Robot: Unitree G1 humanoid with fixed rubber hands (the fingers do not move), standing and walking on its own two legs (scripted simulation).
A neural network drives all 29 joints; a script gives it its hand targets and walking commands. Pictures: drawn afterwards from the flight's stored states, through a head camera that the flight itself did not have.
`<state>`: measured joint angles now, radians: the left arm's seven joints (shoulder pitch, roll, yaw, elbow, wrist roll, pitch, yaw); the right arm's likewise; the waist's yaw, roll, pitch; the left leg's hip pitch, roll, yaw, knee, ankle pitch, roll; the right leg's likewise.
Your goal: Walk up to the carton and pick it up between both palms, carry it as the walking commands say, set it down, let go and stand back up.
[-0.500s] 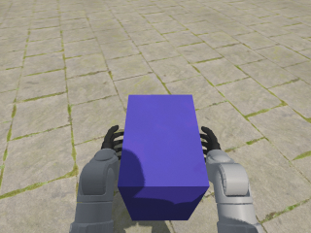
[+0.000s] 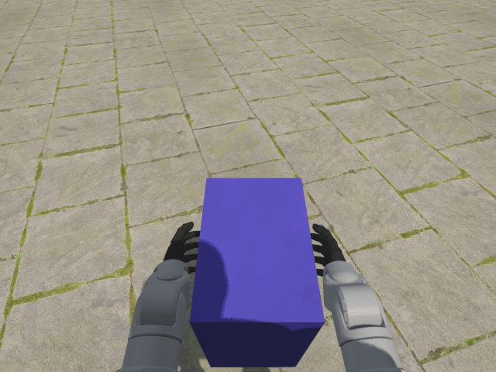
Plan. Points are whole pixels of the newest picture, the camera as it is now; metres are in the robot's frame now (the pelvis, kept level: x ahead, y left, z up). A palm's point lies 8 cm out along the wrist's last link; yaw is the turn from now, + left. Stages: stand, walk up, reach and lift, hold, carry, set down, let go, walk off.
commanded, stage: hold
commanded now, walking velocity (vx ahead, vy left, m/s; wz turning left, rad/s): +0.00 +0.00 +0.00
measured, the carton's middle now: (253, 278) +0.29 +0.00 -0.04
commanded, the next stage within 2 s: set down in 0.60 s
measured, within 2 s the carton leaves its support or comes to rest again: neither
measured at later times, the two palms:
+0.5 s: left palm (172, 267) +0.26 +0.13 +0.06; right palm (337, 260) +0.26 -0.13 +0.06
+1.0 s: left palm (181, 261) +0.30 +0.12 +0.01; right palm (330, 262) +0.29 -0.13 +0.01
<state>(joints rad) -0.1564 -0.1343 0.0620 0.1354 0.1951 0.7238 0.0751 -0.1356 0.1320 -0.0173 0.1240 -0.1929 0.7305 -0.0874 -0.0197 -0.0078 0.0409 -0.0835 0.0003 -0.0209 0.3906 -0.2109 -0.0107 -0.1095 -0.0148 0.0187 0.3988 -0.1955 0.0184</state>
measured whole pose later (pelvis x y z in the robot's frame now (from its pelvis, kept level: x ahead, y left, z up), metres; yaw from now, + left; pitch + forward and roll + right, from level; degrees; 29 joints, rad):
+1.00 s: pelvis -0.02 +0.01 -0.01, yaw +0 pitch -6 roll +0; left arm -0.46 -0.22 0.38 0.54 0.37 0.56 0.02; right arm -0.45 0.22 -0.38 0.52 -0.38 0.58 0.00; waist -0.04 -0.01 0.07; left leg -0.17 -0.05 -0.08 0.51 -0.24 0.01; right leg -0.19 0.03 0.11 0.50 -0.21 0.02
